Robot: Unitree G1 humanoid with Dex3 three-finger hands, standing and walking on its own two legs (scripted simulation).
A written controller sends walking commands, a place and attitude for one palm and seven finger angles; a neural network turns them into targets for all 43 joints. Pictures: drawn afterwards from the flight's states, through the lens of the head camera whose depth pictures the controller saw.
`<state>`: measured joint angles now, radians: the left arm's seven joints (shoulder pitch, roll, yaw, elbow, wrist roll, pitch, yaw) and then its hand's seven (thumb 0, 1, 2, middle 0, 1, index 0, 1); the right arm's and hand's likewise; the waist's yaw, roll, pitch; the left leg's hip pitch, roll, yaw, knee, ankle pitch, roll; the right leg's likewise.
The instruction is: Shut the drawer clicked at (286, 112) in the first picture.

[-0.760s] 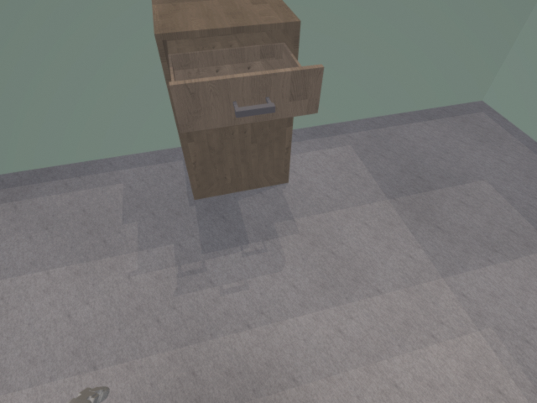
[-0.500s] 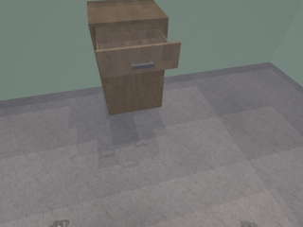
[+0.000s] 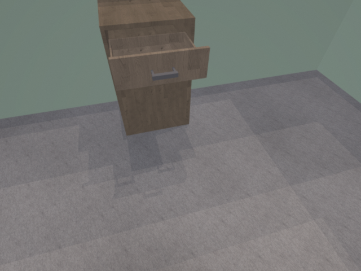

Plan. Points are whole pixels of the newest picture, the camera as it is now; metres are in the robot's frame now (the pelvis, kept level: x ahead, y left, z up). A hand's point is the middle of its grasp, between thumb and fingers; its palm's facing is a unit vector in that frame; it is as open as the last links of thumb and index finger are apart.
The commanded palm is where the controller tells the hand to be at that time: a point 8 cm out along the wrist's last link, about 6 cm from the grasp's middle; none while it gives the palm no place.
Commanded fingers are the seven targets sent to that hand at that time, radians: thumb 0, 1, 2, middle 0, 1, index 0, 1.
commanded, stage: stand and wait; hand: left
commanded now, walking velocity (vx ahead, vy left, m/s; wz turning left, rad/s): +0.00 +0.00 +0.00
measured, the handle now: (164, 73) +0.93 +0.13 -0.07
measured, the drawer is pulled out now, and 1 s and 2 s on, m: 0.30 0.30 0.30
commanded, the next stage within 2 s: look at it before walking up in 0.06 s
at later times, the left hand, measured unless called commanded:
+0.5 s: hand out of the picture +0.07 +0.24 -0.16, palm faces -0.04 -0.94 -0.33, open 7.4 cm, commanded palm none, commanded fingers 0.00 0.90 0.90 -0.20 -0.30 -0.20 -0.30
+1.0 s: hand out of the picture +0.07 +0.23 -0.16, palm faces -0.07 -0.95 -0.31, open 7.4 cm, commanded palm none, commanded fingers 0.00 0.90 0.90 -0.20 -0.30 -0.20 -0.30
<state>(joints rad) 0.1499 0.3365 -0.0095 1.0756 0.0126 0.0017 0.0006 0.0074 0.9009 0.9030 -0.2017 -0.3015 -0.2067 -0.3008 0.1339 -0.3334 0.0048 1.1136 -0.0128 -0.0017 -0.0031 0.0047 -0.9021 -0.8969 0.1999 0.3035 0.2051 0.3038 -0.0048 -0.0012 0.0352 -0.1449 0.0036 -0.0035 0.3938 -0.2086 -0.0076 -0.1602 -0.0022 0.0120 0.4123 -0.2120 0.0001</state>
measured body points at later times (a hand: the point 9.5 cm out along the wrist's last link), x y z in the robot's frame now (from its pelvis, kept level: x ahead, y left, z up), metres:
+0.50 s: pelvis +0.00 +0.00 +0.00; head +0.00 +0.00 +0.45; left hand +0.07 +0.29 -0.13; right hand +0.07 -0.29 -0.13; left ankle +0.00 +0.13 -0.74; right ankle +0.01 -0.12 -0.74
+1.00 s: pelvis +0.01 +0.00 +0.00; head +0.01 +0.00 +0.44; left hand +0.08 +0.28 -0.14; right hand +0.08 -0.28 -0.14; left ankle +0.01 +0.13 -0.74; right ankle +0.01 -0.12 -0.74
